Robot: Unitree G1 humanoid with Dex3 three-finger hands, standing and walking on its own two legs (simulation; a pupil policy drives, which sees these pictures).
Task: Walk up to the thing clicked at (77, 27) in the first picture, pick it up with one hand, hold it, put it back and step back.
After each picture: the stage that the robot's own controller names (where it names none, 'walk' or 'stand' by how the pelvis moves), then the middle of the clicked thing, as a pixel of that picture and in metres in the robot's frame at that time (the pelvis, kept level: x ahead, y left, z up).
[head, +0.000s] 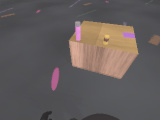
stand; (78, 31) +1.09 +0.20 -0.06
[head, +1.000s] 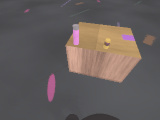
walk; (76, 35) +0.95 +0.20 -0.04
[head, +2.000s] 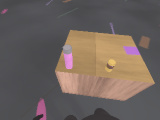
walk; (68, 58) +0.54 +0.20 -0.05
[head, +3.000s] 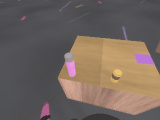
stand; (70, 65) +0.48 +0.21 -0.05
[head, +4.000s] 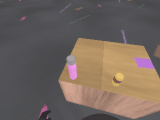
stand; (72, 68) +0.46 +0.18 -0.05
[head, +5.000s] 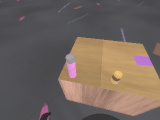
stand; (71, 67) +0.47 +0.19 -0.06
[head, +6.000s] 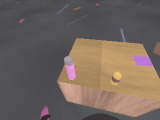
stand; (70, 69) +0.46 +0.20 -0.06
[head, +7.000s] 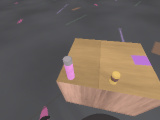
stand; (69, 68) +0.46 +0.20 -0.06
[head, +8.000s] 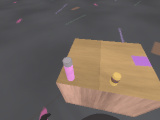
stand; (69, 70) +0.45 +0.20 -0.06
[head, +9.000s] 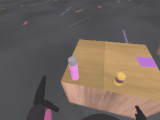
rise first; (74, 69) +0.46 +0.19 -0.05
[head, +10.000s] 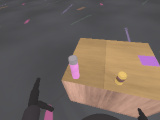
go down; (74, 68) +0.46 +0.19 -0.05
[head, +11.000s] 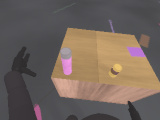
go down; (66, 62) +0.46 +0.17 -0.01
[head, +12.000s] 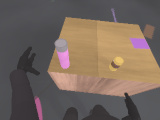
close in; (63, 55) +0.48 +0.17 +0.02
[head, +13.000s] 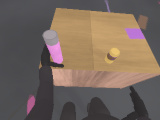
close; (55, 49) +0.49 +0.19 +0.05
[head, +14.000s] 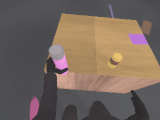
lift; (60, 62) +0.41 +0.17 +0.04
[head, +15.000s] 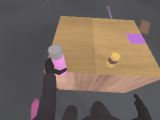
lift; (59, 62) +0.41 +0.18 +0.04
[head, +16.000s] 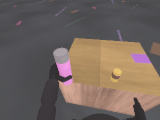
lift; (64, 69) +0.32 +0.17 +0.14
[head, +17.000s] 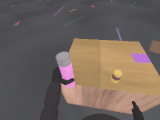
hold; (67, 72) +0.32 +0.16 +0.12
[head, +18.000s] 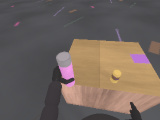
hold; (67, 71) +0.32 +0.16 +0.12
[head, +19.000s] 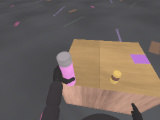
crouch; (67, 71) +0.32 +0.15 +0.12
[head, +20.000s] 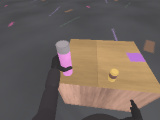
crouch; (65, 60) +0.39 +0.16 +0.14
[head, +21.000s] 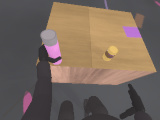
lower; (53, 50) +0.48 +0.18 +0.04
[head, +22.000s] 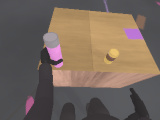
lower; (55, 52) +0.47 +0.18 +0.05
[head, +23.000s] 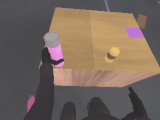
lower; (56, 52) +0.47 +0.18 +0.05
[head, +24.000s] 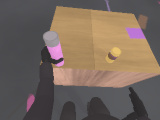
lower; (55, 51) +0.47 +0.18 +0.05
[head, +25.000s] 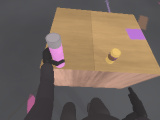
loosen; (57, 53) +0.46 +0.17 +0.05
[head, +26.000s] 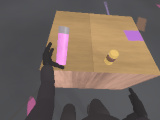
withdraw; (62, 46) +0.55 +0.15 +0.03
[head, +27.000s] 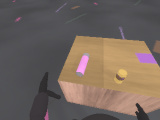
sink last; (83, 63) +0.57 +0.10 -0.10
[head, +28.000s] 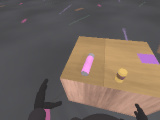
stand; (88, 63) +0.58 +0.06 -0.10
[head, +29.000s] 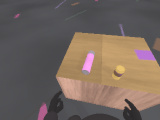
stand; (88, 61) +0.58 +0.04 -0.09
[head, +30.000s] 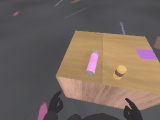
stand; (93, 62) +0.56 +0.00 -0.09
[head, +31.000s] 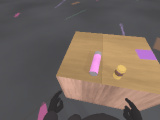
stand; (95, 62) +0.56 -0.03 -0.08
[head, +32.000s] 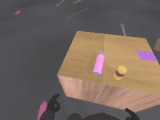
stand; (99, 63) +0.56 -0.06 -0.09
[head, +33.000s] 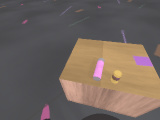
walk; (99, 68) +0.57 -0.06 -0.14
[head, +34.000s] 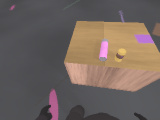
walk; (104, 49) +0.70 -0.10 -0.13
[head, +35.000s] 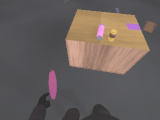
walk; (100, 31) +0.97 -0.09 -0.11
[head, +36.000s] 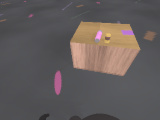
stand; (98, 36) +1.15 -0.07 -0.13
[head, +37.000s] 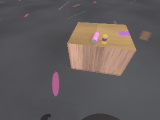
stand; (95, 37) +1.14 -0.05 -0.15
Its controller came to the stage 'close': yes
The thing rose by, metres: 0.19
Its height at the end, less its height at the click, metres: -0.09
